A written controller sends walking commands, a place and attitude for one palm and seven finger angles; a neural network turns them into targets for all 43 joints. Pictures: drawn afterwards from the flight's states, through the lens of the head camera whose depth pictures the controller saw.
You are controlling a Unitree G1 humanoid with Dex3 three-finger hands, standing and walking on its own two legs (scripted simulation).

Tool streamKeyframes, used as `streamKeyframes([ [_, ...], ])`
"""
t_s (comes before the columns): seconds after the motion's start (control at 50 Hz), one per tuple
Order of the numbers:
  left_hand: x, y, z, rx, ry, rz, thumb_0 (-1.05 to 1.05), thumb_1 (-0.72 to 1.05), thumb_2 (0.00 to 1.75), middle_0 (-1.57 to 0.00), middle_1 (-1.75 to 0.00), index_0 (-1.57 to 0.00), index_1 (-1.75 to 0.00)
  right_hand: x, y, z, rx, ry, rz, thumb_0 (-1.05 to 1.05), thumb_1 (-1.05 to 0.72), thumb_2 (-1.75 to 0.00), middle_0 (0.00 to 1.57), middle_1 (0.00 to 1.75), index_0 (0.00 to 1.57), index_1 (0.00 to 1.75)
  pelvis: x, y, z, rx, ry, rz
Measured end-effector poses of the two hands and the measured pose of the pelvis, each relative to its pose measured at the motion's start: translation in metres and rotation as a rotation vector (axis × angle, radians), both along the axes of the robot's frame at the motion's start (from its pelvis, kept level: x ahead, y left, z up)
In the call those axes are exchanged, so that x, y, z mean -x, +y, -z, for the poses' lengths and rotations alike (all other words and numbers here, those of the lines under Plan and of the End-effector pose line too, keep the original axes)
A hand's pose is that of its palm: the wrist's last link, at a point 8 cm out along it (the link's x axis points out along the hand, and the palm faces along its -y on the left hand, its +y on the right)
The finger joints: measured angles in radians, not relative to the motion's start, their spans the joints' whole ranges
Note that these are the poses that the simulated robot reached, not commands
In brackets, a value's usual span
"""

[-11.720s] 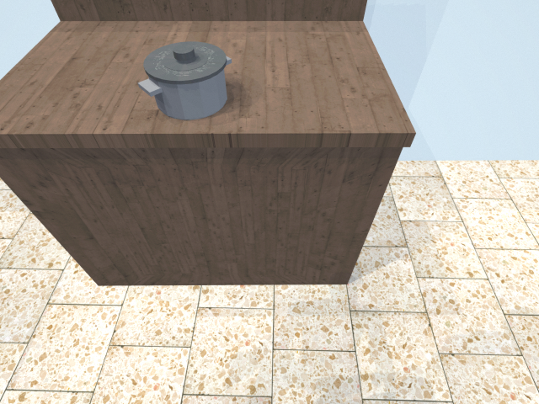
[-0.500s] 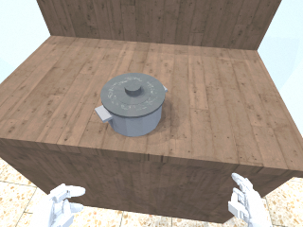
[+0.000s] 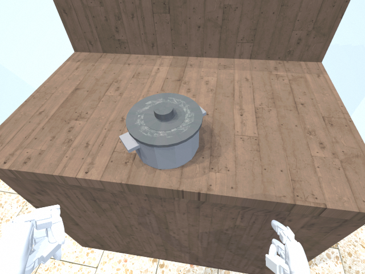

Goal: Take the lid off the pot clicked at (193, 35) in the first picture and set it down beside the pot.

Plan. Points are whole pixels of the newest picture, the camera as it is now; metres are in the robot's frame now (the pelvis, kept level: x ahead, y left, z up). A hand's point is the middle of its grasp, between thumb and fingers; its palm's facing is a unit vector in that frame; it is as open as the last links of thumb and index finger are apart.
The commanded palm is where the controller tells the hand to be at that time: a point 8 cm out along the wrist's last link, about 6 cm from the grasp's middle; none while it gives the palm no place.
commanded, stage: raise the hand higher, near the body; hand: left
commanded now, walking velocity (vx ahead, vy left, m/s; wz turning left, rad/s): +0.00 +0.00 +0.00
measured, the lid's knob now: (163, 110) +0.42 +0.10 +0.15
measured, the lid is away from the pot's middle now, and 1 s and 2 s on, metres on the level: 0.00 0.00 0.00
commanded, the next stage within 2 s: reach forward and open the fingers in 0.58 s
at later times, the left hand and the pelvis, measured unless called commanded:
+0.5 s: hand (45, 207) +0.17 +0.24 +0.15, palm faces +0.33 -0.83 -0.46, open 3.1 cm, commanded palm +0.12 +0.28 +0.18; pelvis +0.00 +0.02 +0.00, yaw -1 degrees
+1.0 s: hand (22, 201) +0.17 +0.28 +0.16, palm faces -0.08 +0.03 -1.00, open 3.0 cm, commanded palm +0.16 +0.27 +0.22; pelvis -0.02 +0.01 +0.00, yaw +0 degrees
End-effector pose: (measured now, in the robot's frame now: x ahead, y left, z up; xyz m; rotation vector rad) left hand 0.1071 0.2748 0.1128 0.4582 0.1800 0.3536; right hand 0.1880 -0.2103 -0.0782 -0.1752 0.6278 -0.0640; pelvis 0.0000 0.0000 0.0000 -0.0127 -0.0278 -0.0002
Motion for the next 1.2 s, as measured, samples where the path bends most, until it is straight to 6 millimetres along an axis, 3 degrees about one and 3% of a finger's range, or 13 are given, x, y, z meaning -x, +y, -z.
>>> streamKeyframes([
  [0.38,-0.023,0.007,-0.044,-0.070,-0.207,0.090,0.02,0.89,0.90,-1.30,-1.50,-1.30,-1.50,-0.002,0.012,-0.006,0.014,-0.017,0.001,0.02,-0.91,-0.90,0.20,0.30,0.20,0.30,-0.004,0.015,0.001,0.003,-0.006,0.008],
  [0.7,-0.031,0.009,-0.084,-0.137,-0.402,0.120,0.02,0.89,0.90,-1.30,-1.50,-1.31,-1.50,-0.001,0.022,-0.006,-0.001,-0.014,-0.037,0.02,-0.91,-0.90,0.20,0.30,0.20,0.30,0.002,0.016,0.001,0.004,-0.015,0.010],
  [0.84,-0.041,-0.003,-0.097,-0.792,-0.094,0.211,0.01,0.83,0.94,-1.29,-1.43,-1.29,-1.43,0.000,0.013,0.005,0.022,0.116,-0.099,0.01,-0.91,-0.90,0.20,0.30,0.20,0.30,0.008,0.014,0.006,-0.002,0.034,0.017],
  [0.92,-0.046,-0.001,-0.101,-1.031,0.094,0.292,0.01,0.74,1.00,-1.27,-1.34,-1.27,-1.33,-0.001,0.006,0.012,0.006,0.155,-0.086,0.01,-0.91,-0.90,0.20,0.30,0.20,0.30,0.013,0.014,0.006,0.000,0.042,0.008],
  [1.06,-0.054,0.002,-0.104,-1.077,0.307,0.417,0.01,0.54,1.13,-1.21,-1.12,-1.21,-1.12,0.001,0.002,0.014,-0.008,0.125,-0.067,0.01,-0.91,-0.90,0.20,0.30,0.20,0.30,0.023,0.013,0.002,-0.001,0.031,-0.021],
  [1.2,-0.065,-0.004,-0.119,-1.097,0.292,0.522,0.00,0.32,1.27,-1.13,-0.88,-1.14,-0.87,0.012,0.005,0.008,0.005,0.100,-0.085,0.01,-0.91,-0.90,0.20,0.30,0.20,0.30,0.036,0.010,-0.001,-0.004,0.004,-0.026],
])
